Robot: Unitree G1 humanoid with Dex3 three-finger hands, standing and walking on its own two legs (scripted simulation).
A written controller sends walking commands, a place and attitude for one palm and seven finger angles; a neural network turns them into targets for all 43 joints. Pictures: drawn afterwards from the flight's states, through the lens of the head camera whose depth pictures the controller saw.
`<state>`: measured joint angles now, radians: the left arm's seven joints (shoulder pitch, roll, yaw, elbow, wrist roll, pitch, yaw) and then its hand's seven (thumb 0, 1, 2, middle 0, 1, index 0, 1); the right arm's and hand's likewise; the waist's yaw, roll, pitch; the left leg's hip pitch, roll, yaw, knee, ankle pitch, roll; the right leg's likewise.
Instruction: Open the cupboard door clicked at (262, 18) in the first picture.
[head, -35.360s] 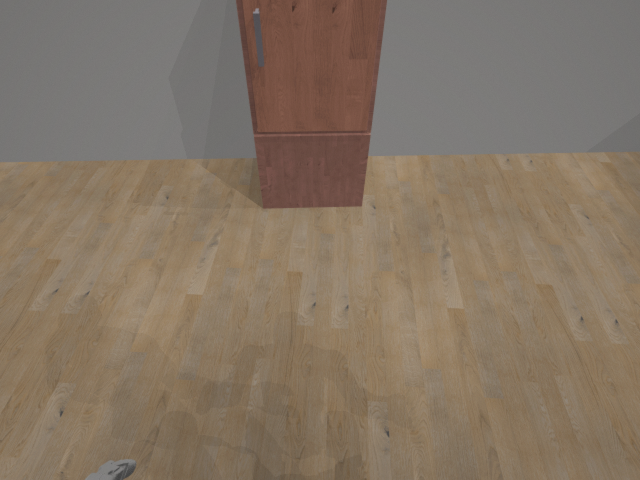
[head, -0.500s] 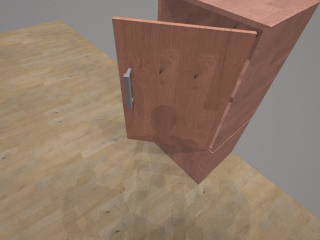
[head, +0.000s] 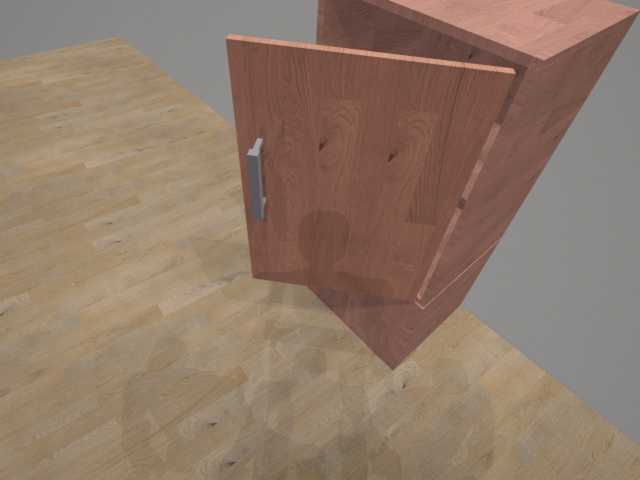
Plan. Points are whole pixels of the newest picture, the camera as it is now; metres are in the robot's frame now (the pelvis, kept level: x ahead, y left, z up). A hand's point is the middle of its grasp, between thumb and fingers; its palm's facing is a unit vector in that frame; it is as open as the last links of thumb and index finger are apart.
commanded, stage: look again from close up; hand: left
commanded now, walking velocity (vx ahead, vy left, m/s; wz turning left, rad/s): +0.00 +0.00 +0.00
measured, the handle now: (258, 181) +0.61 +0.16 +0.00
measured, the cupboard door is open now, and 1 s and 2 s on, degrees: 41 41 41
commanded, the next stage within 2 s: shuffle to correct the standing spot in 0.38 s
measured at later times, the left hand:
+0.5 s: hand out of the picture +0.00 +0.18 -0.18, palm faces +0.01 -0.99 -0.17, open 7.4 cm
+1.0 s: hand out of the picture +0.01 +0.13 -0.19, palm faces +0.02 -0.99 -0.11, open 7.4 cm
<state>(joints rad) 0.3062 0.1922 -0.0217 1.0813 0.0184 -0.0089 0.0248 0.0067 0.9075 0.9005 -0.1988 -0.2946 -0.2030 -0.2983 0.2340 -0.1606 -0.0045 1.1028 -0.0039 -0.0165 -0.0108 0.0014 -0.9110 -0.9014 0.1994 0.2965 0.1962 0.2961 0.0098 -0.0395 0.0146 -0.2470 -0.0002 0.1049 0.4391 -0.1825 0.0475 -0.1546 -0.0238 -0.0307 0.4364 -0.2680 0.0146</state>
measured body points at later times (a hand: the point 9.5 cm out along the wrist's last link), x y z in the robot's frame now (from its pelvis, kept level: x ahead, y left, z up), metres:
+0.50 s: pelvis +0.01 +0.00 +0.00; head +0.02 +0.02 +0.45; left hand +0.00 +0.23 -0.16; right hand +0.03 -0.23 -0.15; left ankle +0.04 +0.09 -0.74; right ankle -0.02 -0.13 -0.74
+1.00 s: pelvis +0.07 -0.02 -0.01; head +0.09 +0.01 +0.44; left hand +0.01 +0.18 -0.18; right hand +0.06 -0.24 -0.16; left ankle +0.04 +0.08 -0.74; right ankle -0.02 -0.13 -0.74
